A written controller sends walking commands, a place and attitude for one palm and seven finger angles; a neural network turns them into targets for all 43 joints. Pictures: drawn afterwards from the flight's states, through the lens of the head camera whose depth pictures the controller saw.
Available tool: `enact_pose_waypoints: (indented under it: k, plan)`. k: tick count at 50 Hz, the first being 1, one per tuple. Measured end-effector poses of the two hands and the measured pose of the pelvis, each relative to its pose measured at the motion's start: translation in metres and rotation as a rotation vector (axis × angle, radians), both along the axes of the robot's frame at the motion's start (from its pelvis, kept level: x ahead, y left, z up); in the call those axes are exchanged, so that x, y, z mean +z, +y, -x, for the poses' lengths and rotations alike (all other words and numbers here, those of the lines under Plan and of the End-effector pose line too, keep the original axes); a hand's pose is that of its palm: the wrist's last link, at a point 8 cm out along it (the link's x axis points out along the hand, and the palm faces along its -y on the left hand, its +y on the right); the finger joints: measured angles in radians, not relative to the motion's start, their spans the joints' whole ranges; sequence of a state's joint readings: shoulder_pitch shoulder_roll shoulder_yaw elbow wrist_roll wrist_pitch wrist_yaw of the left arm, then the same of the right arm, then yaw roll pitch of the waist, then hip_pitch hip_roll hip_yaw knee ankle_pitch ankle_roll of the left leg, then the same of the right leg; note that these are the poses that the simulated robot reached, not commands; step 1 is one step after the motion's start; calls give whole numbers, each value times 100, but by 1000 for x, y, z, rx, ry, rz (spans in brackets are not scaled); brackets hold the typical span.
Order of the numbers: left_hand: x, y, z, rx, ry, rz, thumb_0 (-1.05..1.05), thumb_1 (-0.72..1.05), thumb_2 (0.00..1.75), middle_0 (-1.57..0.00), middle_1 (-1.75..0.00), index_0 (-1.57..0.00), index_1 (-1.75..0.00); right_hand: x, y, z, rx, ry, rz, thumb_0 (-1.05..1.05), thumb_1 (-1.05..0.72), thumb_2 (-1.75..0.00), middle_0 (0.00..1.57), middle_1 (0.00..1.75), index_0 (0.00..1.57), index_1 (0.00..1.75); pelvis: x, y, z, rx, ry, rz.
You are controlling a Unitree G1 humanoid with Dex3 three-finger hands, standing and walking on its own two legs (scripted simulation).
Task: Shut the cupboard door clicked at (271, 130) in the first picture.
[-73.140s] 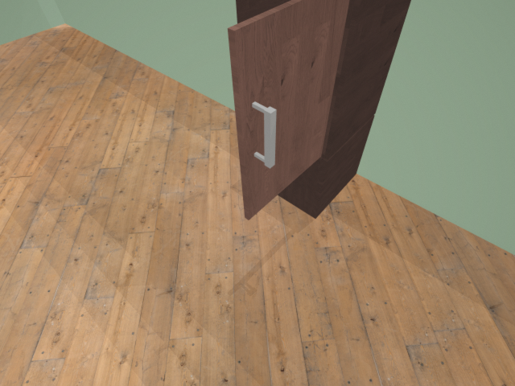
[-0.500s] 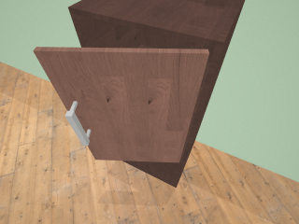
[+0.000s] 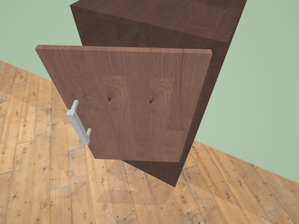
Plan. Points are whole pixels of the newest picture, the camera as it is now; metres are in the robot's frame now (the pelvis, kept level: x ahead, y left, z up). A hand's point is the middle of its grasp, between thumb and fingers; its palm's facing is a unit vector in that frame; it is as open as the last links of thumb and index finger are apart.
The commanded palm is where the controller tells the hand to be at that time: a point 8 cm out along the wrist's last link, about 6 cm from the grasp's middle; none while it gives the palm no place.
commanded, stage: look again from close up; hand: left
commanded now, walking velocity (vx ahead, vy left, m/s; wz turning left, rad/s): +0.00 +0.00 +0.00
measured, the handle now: (81, 123) +0.41 +0.25 -0.01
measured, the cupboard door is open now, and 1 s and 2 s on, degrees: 24 24 24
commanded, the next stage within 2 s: raise the hand and make a fist in 0.10 s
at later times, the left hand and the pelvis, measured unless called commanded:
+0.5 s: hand (95, 192) +0.19 +0.15 +0.00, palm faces +0.03 -1.00 +0.08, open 6.7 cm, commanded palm +0.10 +0.22 -0.06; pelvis -0.04 +0.02 -0.04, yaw +1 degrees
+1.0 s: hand (90, 220) +0.14 +0.17 -0.07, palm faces -0.08 -1.00 +0.02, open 4.3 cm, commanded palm +0.11 +0.25 -0.04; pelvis -0.08 +0.03 -0.10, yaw +2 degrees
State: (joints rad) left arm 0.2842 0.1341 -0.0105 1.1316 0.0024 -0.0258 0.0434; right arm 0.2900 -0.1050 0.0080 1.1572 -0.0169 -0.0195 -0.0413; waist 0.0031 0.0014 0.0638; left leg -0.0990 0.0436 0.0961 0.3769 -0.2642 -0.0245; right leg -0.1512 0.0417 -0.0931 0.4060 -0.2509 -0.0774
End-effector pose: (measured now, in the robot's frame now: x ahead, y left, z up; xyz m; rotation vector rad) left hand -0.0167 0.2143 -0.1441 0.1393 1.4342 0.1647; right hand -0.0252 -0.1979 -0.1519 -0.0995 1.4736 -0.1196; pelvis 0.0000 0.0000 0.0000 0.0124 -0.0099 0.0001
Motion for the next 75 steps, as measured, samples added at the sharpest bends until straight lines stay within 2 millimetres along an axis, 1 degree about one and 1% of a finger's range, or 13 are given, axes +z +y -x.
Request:
enact_pose_waypoints:
  k: [12, 17, 20, 23, 29, 33, 36, 42, 48, 54, 59, 67, 75]
  plan:
    - [2, 11, -7, 43, -44, -8, 2, 93, 90, -20, -30, -20, -29, 2, -1, -6, 9, -39, 41, 1, -92, -90, 20, 30, 20, 30, -2, 8, 2, -12, 4, 10]
    - [82, 42, -108, 48, -672, -127, 4, 96, 90, -22, -31, -22, -31, 11, -27, -47, 4, -400, 127, 2, -93, -90, 20, 30, 20, 30, -9, 18, 7, 17, 18, 6]
    - [126, 31, -166, -18, -1021, -92, 3, 95, 90, -24, -34, -24, -34, 17, -38, -84, 40, -598, 145, 2, -92, -90, 20, 30, 20, 30, -17, 24, 20, 45, 55, 2]
    - [143, 6, -192, -56, -1304, 64, 2, 94, 90, -27, -39, -28, -38, 32, -44, -118, 84, -763, 163, 1, -92, -90, 20, 30, 20, 30, -31, 24, 34, 31, 116, -12]
    - [93, -18, -144, -126, -1429, 249, 0, 92, 90, -38, -49, -38, -49, 50, -38, -170, 235, -933, 182, 1, -91, -90, 20, 30, 20, 30, -70, 18, 56, 23, 187, -20]
    - [52, 9, -96, -113, -1261, 122, 1, 91, 90, -45, -57, -46, -57, 36, -20, -194, 318, -982, 148, 1, -91, -90, 20, 30, 20, 30, -94, 18, 69, 46, 216, 2]
    - [63, 34, -82, -81, -1319, 6, 2, 90, 90, -51, -63, -51, -63, 15, 2, -200, 346, -998, 96, 1, -91, -90, 20, 30, 20, 30, -108, 19, 78, 60, 234, 26]
    - [122, 22, -118, -195, -1641, 67, 2, 91, 90, -61, -75, -61, -74, -26, 41, -172, 326, -940, -20, 1, -90, -90, 20, 30, 20, 30, -120, 25, 90, 76, 250, 60]
    - [89, -2, -147, -275, -1281, 249, 1, 90, 90, -72, -87, -72, -86, -36, 40, -116, 174, -761, -34, 1, -90, -90, 21, 31, 20, 30, -105, 30, 86, 57, 241, 36]
    - [101, 43, -129, -69, -1268, 40, 2, 90, 90, -83, -99, -83, -98, -21, 11, -91, 139, -686, 79, 1, -90, -90, 21, 31, 20, 30, -90, 33, 71, 42, 236, 33]
    - [130, 59, -129, -125, -1503, -32, 2, 91, 90, -92, -109, -92, -108, -20, -8, -104, 219, -701, 135, 1, -90, -90, 20, 30, 20, 30, -97, 35, 67, 66, 251, 53]
    - [99, 37, -145, -234, -1285, 168, 1, 90, 90, -107, -125, -107, -124, 1, -2, -148, 185, -819, 144, 1, -90, -90, 20, 30, 20, 30, -91, 38, 59, 55, 255, 45]
    - [148, 75, -148, -104, -1508, -24, 1, 90, 90, -121, -140, -121, -140, 12, 25, -179, 256, -869, 65, 1, -90, -90, 20, 30, 20, 30, -84, 36, 46, 72, 246, 56]
